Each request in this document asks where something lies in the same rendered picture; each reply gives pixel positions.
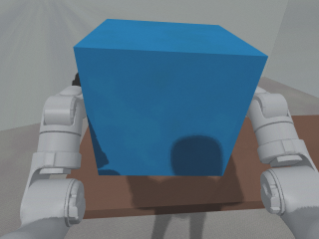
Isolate robot left hand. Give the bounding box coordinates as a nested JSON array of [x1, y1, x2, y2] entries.
[[72, 73, 81, 87]]

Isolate robot right upper arm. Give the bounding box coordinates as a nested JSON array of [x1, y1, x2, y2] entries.
[[260, 165, 319, 239]]

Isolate table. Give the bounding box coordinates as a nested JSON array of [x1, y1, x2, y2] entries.
[[66, 115, 319, 219]]

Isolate robot left upper arm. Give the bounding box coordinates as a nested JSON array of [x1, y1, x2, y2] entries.
[[0, 178, 86, 239]]

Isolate carton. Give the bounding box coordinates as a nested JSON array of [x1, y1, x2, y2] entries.
[[73, 19, 268, 176]]

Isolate robot right forearm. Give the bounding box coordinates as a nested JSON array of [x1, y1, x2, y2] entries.
[[246, 86, 319, 176]]

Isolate robot left forearm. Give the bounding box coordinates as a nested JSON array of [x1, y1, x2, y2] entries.
[[20, 86, 87, 223]]

